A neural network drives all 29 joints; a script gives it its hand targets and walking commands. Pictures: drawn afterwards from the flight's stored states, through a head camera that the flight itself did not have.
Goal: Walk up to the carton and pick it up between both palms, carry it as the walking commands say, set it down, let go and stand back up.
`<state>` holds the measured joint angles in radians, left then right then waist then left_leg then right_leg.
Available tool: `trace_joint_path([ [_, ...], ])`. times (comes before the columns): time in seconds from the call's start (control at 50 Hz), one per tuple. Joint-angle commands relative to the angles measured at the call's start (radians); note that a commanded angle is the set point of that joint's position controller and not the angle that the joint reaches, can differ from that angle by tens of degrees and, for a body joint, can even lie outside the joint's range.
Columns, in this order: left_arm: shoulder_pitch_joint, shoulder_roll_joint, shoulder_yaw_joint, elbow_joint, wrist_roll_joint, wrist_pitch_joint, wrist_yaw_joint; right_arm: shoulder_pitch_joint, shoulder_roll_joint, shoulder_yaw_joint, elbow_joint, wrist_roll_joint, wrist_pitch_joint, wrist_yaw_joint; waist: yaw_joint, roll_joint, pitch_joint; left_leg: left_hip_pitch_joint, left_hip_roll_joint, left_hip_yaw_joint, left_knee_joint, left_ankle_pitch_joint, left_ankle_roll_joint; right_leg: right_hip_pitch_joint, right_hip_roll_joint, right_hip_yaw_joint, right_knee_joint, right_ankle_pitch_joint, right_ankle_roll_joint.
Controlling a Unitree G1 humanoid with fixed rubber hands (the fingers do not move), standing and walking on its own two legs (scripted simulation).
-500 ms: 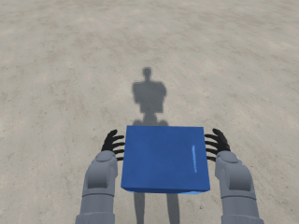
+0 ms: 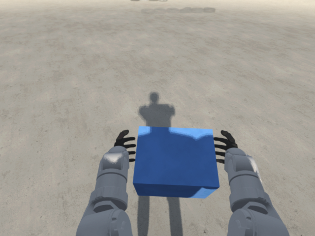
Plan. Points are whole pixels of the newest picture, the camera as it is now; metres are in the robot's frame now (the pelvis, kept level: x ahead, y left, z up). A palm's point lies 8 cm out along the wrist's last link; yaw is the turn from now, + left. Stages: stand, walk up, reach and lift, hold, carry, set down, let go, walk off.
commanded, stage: set down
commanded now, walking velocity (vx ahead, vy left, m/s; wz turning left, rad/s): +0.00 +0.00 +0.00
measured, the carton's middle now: (173, 163) +0.35 -0.01 -0.02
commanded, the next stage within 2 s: none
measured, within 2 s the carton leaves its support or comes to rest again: neither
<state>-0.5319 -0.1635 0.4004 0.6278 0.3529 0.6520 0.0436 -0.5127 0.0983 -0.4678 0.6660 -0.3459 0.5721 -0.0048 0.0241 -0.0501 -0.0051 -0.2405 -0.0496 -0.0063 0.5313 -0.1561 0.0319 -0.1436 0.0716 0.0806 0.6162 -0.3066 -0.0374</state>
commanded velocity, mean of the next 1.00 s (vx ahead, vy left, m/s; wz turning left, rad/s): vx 0.00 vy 0.00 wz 0.00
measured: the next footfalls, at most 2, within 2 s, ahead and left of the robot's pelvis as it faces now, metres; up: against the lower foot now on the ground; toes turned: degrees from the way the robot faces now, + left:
none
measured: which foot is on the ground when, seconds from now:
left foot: down 0.00-1.00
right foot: down 0.00-1.00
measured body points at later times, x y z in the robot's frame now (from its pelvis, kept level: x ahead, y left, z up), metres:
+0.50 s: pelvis +0.03 +0.01 -0.01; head +0.10 +0.03 +0.43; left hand +0.35 +0.16 -0.07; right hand +0.35 -0.15 -0.05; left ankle +0.11 +0.10 -0.73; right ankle +0.03 -0.10 -0.73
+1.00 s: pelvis +0.00 +0.00 -0.09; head +0.14 +0.02 +0.34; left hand +0.37 +0.15 -0.16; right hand +0.39 -0.16 -0.14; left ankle +0.11 +0.10 -0.73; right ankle +0.03 -0.10 -0.73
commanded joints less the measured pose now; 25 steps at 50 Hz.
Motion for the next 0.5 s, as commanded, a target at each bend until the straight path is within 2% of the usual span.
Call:
trace_joint_path([
  [0.0,-0.601,-0.895,-0.355,0.029,-0.22,-0.083,-0.286,-0.695,0.975,0.438,0.08,0.217,-0.06,0.303,0.034,-0.041,-0.161,0.417,0.011,-0.086,-0.029,-0.142,0.012,-0.421,-0.098,0.142,-0.317,-0.269,-0.039],
  [0.02,-0.585,-0.871,-0.342,0.033,-0.206,-0.087,-0.285,-0.663,0.952,0.397,0.098,0.202,-0.065,0.296,0.013,-0.027,-0.145,0.415,0.014,-0.087,-0.033,-0.126,0.016,-0.445,-0.086,0.126,-0.308,-0.246,-0.038],
  [0.04,-0.596,-0.866,-0.36,0.013,-0.212,-0.1,-0.286,-0.658,0.961,0.409,0.095,0.212,-0.075,0.294,0.018,-0.016,-0.167,0.418,0.011,-0.082,-0.025,-0.117,0.016,-0.44,-0.089,0.128,-0.31,-0.248,-0.038],
  [0.06,-0.589,-0.842,-0.347,0.027,-0.205,-0.112,-0.283,-0.671,0.958,0.406,0.083,0.218,-0.094,0.291,0.021,-0.044,-0.165,0.427,0.014,-0.08,-0.019,-0.114,0.02,-0.453,-0.095,0.139,-0.32,-0.251,-0.034],
  [0.08,-0.605,-0.85,-0.372,-0.014,-0.209,-0.129,-0.282,-0.658,0.97,0.43,0.081,0.227,-0.11,0.29,0.036,-0.017,-0.198,0.442,0.014,-0.077,-0.014,-0.094,0.016,-0.449,-0.093,0.141,-0.321,-0.239,-0.04],
  [0.12,-0.59,-0.868,-0.372,0.009,-0.205,-0.155,-0.278,-0.705,0.97,0.452,0.048,0.232,-0.141,0.286,0.037,-0.036,-0.221,0.438,0.018,-0.084,0.006,-0.086,0.023,-0.472,-0.082,0.128,-0.301,-0.23,-0.035],
  [0.14,-0.608,-0.865,-0.408,-0.04,-0.208,-0.173,-0.276,-0.65,0.955,0.443,0.058,0.23,-0.156,0.28,0.005,0.011,-0.238,0.403,0.019,-0.083,0.018,-0.057,0.017,-0.474,-0.081,0.123,-0.282,-0.186,-0.039],
  [0.16,-0.549,-0.888,-0.416,-0.017,-0.199,-0.181,-0.274,-0.646,0.956,0.46,0.034,0.223,-0.171,0.278,0.007,0.01,-0.26,0.418,0.024,-0.097,0.014,-0.049,0.017,-0.502,-0.07,0.1,-0.252,-0.157,-0.034],
  [0.18,-0.489,-0.888,-0.416,0.001,-0.186,-0.193,-0.271,-0.603,0.963,0.473,0.041,0.215,-0.182,0.272,0.006,0.006,-0.249,0.382,0.028,-0.103,0.025,-0.01,0.024,-0.509,-0.073,0.096,-0.239,-0.104,-0.029],
  [0.2,-0.471,-0.891,-0.432,0.001,-0.192,-0.214,-0.266,-0.611,0.973,0.507,0.001,0.232,-0.204,0.265,0.014,0.013,-0.29,0.386,0.025,-0.1,0.045,0.025,0.023,-0.499,-0.077,0.105,-0.226,-0.065,-0.025],
  [0.22,-0.442,-0.9,-0.45,0.0,-0.191,-0.229,-0.262,-0.574,0.955,0.514,-0.007,0.23,-0.217,0.259,-0.001,0.042,-0.311,0.35,0.022,-0.096,0.059,0.068,0.021,-0.491,-0.067,0.092,-0.195,-0.008,-0.025],
  [0.28,-0.394,-0.933,-0.55,-0.076,-0.226,-0.289,-0.245,-0.492,0.957,0.575,-0.062,0.242,-0.264,0.249,-0.031,0.04,-0.485,0.34,0.021,-0.118,0.09,0.239,0.007,-0.441,-0.037,0.075,-0.128,0.172,-0.022],
  [0.3,-0.397,-0.969,-0.592,-0.102,-0.239,-0.304,-0.235,-0.489,0.954,0.602,-0.075,0.257,-0.28,0.251,-0.021,0.07,-0.528,0.342,0.025,-0.131,0.1,0.263,-0.004,-0.455,-0.031,0.071,-0.098,0.176,-0.028],
  [0.32,-0.421,-0.966,-0.609,-0.104,-0.247,-0.317,-0.229,-0.476,0.936,0.594,-0.068,0.246,-0.288,0.248,-0.056,0.056,-0.515,0.299,0.024,-0.134,0.112,0.243,-0.01,-0.462,-0.027,0.065,-0.088,0.171,-0.025],
  [0.34,-0.38,-0.98,-0.624,-0.09,-0.244,-0.327,-0.226,-0.438,0.936,0.602,-0.068,0.244,-0.298,0.248,-0.066,0.06,-0.521,0.295,0.02,-0.137,0.112,0.245,-0.014,-0.464,-0.018,0.059,-0.076,0.176,-0.021],
  [0.36,-0.33,-0.984,-0.642,-0.097,-0.24,-0.335,-0.217,-0.409,0.937,0.612,-0.071,0.236,-0.306,0.253,-0.057,0.066,-0.531,0.293,0.027,-0.155,0.12,0.287,-0.021,-0.497,-0.012,0.055,-0.055,0.192,-0.025],
  [0.38,-0.345,-0.964,-0.661,-0.122,-0.241,-0.356,-0.214,-0.398,0.936,0.619,-0.084,0.232,-0.318,0.251,-0.071,0.051,-0.56,0.269,0.027,-0.159,0.141,0.314,-0.018,-0.5,-0.008,0.057,-0.041,0.213,-0.019],
  [0.42,-0.293,-0.988,-0.683,-0.117,-0.246,-0.381,-0.198,-0.362,0.915,0.638,-0.092,0.231,-0.34,0.255,-0.072,0.065,-0.596,0.257,0.022,-0.169,0.159,0.377,-0.031,-0.514,-0.001,0.057,-0.017,0.238,-0.02],
  [0.44,-0.316,-0.999,-0.71,-0.143,-0.267,-0.395,-0.191,-0.344,0.902,0.651,-0.082,0.241,-0.348,0.254,-0.09,0.064,-0.614,0.249,0.021,-0.177,0.179,0.42,-0.033,-0.538,0.003,0.052,-0.002,0.245,-0.018],
  [0.46,-0.27,-0.978,-0.69,-0.102,-0.247,-0.402,-0.184,-0.378,0.879,0.661,-0.114,0.245,-0.363,0.253,-0.066,0.07,-0.605,0.229,0.021,-0.186,0.197,0.419,-0.039,-0.587,0.003,0.047,0.013,0.224,-0.017],
  [0.48,-0.269,-0.954,-0.679,-0.091,-0.237,-0.412,-0.177,-0.36,0.882,0.644,-0.078,0.237,-0.364,0.253,-0.069,0.077,-0.578,0.167,0.02,-0.184,0.195,0.393,-0.036,-0.591,0.005,0.045,0.03,0.215,-0.014],
])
